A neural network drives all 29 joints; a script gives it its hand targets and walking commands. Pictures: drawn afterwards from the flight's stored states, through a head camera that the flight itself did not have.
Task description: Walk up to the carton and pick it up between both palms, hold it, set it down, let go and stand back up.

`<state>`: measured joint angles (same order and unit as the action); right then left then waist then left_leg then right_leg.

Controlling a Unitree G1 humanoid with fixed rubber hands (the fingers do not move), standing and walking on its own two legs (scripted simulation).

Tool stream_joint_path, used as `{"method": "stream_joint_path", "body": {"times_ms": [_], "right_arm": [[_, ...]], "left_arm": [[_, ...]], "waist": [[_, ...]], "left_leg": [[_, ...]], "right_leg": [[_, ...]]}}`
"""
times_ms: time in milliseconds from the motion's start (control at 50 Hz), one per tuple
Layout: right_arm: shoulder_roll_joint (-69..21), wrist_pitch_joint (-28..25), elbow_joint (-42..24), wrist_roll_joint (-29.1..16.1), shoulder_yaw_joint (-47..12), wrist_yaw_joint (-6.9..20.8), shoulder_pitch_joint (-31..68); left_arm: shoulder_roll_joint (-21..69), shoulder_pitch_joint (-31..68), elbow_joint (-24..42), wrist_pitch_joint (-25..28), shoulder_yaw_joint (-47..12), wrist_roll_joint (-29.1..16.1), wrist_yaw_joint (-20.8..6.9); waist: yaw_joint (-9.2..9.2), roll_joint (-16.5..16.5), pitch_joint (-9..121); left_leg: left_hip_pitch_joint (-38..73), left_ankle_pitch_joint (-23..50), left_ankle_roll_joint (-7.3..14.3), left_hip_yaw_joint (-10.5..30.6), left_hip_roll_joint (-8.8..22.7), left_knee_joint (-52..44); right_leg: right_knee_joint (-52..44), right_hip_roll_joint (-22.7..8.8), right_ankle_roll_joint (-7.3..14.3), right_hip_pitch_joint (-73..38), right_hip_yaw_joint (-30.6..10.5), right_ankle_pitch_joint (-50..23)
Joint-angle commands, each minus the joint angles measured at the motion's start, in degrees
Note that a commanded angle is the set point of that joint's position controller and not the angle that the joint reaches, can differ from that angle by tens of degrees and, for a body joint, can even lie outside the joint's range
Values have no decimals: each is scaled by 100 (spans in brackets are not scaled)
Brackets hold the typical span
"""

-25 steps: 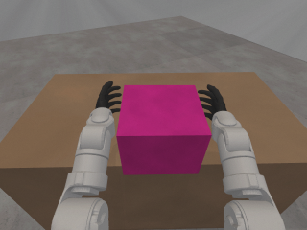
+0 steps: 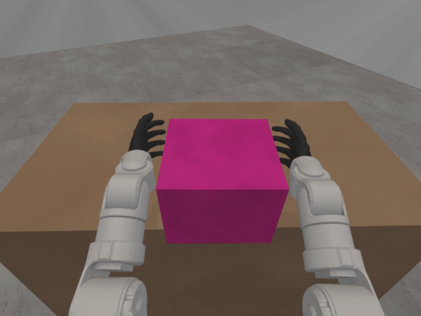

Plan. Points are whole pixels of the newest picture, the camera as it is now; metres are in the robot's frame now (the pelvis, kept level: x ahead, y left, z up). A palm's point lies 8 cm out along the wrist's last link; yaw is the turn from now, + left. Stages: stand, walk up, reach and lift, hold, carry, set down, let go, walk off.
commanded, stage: reach and lift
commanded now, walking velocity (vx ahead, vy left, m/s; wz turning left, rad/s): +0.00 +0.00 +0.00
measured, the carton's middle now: (218, 179) +0.37 +0.01 +0.12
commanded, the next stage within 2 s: hold in 0.54 s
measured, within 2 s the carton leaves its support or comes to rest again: neither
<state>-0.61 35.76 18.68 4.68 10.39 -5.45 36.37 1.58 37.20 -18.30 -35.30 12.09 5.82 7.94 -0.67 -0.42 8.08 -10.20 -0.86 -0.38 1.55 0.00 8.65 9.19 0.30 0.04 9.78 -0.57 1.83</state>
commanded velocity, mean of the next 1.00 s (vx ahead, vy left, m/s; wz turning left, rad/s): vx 0.00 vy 0.00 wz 0.00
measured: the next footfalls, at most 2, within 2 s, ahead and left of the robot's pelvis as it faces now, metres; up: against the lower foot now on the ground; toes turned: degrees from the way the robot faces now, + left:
none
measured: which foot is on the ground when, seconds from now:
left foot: down 0.00-1.00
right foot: down 0.00-1.00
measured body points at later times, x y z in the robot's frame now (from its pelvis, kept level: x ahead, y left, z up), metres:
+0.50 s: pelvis +0.00 +0.01 +0.00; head -0.03 +0.00 +0.45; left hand +0.39 +0.15 +0.19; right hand +0.38 -0.15 +0.17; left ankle +0.04 +0.12 -0.75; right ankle +0.03 -0.12 -0.75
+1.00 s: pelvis +0.00 +0.00 +0.00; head -0.03 +0.00 +0.45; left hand +0.38 +0.15 +0.19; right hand +0.38 -0.15 +0.18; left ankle +0.04 +0.12 -0.75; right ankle +0.03 -0.12 -0.75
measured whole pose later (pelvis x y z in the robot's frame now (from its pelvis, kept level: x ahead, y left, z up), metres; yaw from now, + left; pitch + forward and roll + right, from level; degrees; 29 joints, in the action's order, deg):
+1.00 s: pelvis +0.00 +0.00 +0.00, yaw +0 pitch +1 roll +0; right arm -1.9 39.1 12.4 5.4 10.4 -6.2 34.7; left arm 1.4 36.2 -13.9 -37.8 11.3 6.0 6.8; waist 0.0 -0.7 6.5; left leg -7.7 -0.6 0.0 1.2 -0.3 7.5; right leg 7.8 0.1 -0.3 7.3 -1.1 1.3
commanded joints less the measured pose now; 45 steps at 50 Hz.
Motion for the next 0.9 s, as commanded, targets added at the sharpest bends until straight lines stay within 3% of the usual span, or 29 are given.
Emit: {"method": "stream_joint_path", "body": {"times_ms": [0,160,280,380,460,620,660,720,820,860,880], "right_arm": [[-3468,-470,-1530,-762,-2484,462,4166],[-3328,-301,-1214,-634,-2340,487,3846],[-3265,-305,-1391,-597,-2270,532,3974],[-3227,-324,-1431,-555,-2224,542,4013],[-3225,-309,-1496,-551,-2237,555,4094],[-3248,-239,-1394,-596,-2283,525,3792],[-3226,-213,-1435,-546,-2240,518,3856],[-3285,-173,-1258,-554,-2194,541,3720],[-3378,-216,-1708,-631,-2390,512,3908],[-3357,-189,-1746,-677,-2440,476,3858],[-3334,-166,-1843,-681,-2494,464,3822]], "left_arm": [[3403,3709,1096,290,-2546,-803,-737],[3280,3638,1106,180,-2508,-732,-749],[3268,3689,1130,174,-2441,-729,-764],[3291,3737,1123,174,-2397,-632,-773],[3251,3657,1097,157,-2305,-624,-769],[3139,3632,1258,140,-2410,-637,-767],[3103,3523,1107,92,-2335,-634,-792],[3109,3454,994,69,-2288,-572,-812],[3277,3738,1478,124,-2568,-752,-830],[3262,3634,1495,90,-2580,-770,-798],[3237,3439,1416,59,-2560,-758,-788]], "waist": [[26,104,2396],[78,2,2054],[68,60,2092],[58,-101,2131],[22,75,2141],[53,35,2198],[76,105,2041],[69,-48,1837],[115,95,2282],[75,-130,2240],[73,8,2277]], "left_leg": [[1016,750,150,-44,-198,150],[1094,542,60,-65,-174,86],[1115,499,87,-48,-151,114],[1165,442,71,-65,-157,134],[1126,406,84,-48,-146,164],[1271,661,62,-81,-183,128],[1223,580,74,-96,-179,90],[1188,398,60,-64,-173,45],[1394,845,36,-45,-174,101],[1364,918,22,-101,-190,144],[1408,912,31,-83,-191,87]], "right_leg": [[102,152,-144,-881,13,-787],[-20,197,-97,-716,90,-433],[-50,203,-105,-584,77,-292],[-46,197,-96,-561,83,-203],[-36,205,-110,-654,86,-150],[-38,188,-125,-812,48,-591],[-40,190,-163,-803,79,-536],[-76,186,-128,-722,51,-338],[-62,189,-132,-883,69,-757],[-30,184,-159,-888,48,-880],[-38,195,-190,-953,77,-873]]}}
